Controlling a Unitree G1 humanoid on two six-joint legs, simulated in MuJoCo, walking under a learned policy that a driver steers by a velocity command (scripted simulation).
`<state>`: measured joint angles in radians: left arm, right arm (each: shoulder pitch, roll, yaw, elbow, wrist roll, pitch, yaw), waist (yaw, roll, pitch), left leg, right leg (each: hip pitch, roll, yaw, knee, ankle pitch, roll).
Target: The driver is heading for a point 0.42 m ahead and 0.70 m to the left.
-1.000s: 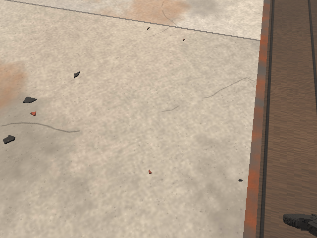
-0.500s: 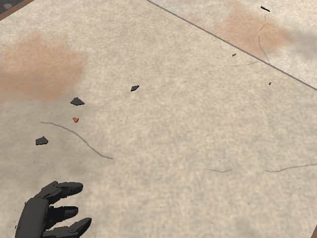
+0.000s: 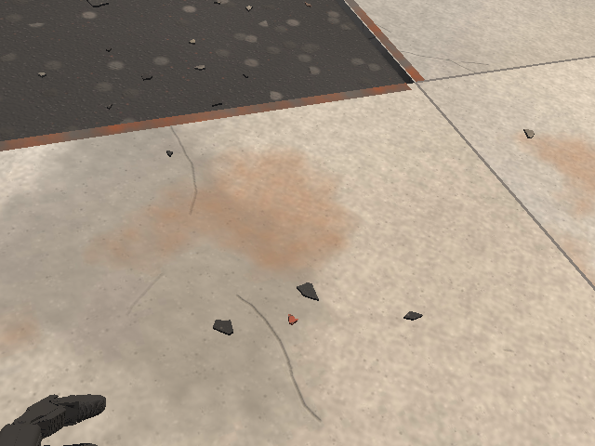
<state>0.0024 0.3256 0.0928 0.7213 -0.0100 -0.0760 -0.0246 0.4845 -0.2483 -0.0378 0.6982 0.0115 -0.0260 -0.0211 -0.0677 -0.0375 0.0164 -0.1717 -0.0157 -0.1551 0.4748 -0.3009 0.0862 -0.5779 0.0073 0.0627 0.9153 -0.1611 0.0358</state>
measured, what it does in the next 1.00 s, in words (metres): walks ahead, turning left: right foot, then left foot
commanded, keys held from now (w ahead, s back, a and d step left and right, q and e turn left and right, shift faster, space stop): w+q+shift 0.46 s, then w+shift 0.32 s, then shift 0.18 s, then q+shift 0.04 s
